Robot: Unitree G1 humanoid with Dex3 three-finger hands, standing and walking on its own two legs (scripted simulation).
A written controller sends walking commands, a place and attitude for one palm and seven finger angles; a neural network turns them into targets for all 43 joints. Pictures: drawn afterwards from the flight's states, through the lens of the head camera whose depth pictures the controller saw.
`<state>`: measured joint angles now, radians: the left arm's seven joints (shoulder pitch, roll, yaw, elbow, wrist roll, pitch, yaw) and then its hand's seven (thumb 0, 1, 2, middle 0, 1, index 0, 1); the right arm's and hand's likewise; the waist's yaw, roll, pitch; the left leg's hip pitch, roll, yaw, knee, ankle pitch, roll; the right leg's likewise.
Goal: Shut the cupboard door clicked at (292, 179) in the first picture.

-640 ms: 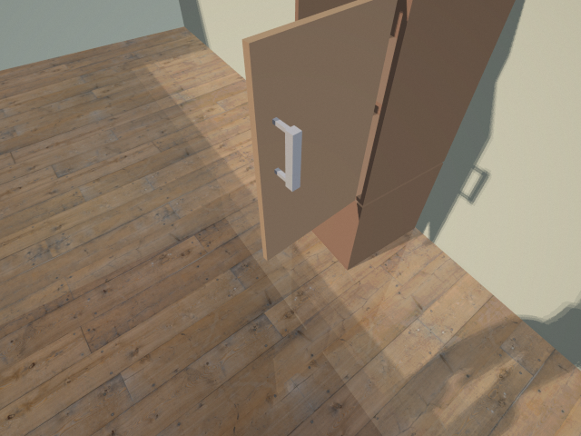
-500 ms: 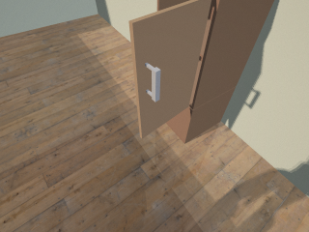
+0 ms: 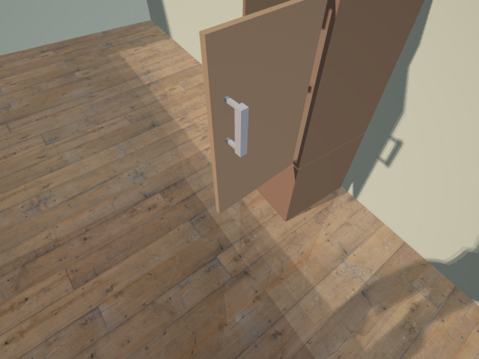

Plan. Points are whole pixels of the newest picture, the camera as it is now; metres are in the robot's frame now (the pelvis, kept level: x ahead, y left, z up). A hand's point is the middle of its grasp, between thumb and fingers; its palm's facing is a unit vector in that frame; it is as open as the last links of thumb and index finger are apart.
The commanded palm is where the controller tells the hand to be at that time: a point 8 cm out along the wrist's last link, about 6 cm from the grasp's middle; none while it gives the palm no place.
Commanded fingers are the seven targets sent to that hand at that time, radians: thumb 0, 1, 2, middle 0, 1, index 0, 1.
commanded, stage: look at it before walking up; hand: left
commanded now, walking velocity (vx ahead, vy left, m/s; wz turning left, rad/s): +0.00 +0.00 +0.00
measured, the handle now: (235, 127) +0.60 +0.05 +0.02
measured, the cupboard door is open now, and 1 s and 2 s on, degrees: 96 96 96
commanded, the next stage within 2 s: walk around to get in front in 0.20 s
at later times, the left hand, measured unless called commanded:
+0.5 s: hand out of the picture +0.00 +0.19 -0.18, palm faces +0.01 -0.98 -0.21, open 7.4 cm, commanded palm none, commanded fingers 0.00 0.90 0.90 -0.20 -0.30 -0.20 -0.30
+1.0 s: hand out of the picture +0.07 +0.16 -0.16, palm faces -0.24 -0.92 -0.29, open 7.4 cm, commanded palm none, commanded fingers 0.00 0.90 0.90 -0.20 -0.30 -0.20 -0.30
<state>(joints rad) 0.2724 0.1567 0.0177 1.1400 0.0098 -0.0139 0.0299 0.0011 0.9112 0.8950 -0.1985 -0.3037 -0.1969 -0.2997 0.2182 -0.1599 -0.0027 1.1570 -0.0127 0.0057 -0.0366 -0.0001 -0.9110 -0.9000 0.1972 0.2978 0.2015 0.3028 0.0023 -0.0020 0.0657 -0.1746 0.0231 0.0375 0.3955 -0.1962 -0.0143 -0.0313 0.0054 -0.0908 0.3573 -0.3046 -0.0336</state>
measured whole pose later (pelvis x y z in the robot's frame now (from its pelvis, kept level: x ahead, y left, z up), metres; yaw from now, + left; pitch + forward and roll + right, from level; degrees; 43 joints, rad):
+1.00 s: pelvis -0.03 -0.03 +0.00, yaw -19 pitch +2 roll +2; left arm 0.24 0.19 0.08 0.96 0.02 0.02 0.02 0.00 0.91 0.89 -0.20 -0.30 -0.20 -0.30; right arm 0.07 -0.22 -0.08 0.95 -0.01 0.06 -0.03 0.00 -0.91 -0.90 0.20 0.30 0.20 0.30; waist 0.03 0.01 0.13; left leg -0.51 0.04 0.00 1.13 -0.39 -0.07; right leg -0.24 0.07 0.05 0.51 -0.28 -0.08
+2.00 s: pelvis -0.03 +0.00 -0.01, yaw -56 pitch +1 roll +1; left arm 0.13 0.20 0.05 0.89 0.02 0.03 0.01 0.00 0.91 0.89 -0.20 -0.30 -0.20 -0.30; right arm 0.20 -0.23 -0.06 0.93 -0.01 0.07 -0.02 0.00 -0.91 -0.90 0.20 0.30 0.20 0.30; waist -0.03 0.02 0.12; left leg -0.50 0.08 0.02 1.10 -0.41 -0.09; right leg -0.25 0.04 0.03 0.52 -0.28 -0.04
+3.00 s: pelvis -0.04 -0.04 +0.00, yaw -89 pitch +2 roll +2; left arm 0.17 0.18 0.05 0.91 0.02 0.02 0.00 0.00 0.91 0.89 -0.20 -0.30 -0.20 -0.30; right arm 0.15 -0.23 -0.06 0.91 -0.01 0.06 -0.02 0.00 -0.91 -0.90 0.20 0.30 0.20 0.30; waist 0.00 0.01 0.10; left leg -0.50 0.07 -0.02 1.04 -0.36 -0.09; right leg -0.25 0.07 0.04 0.46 -0.24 -0.09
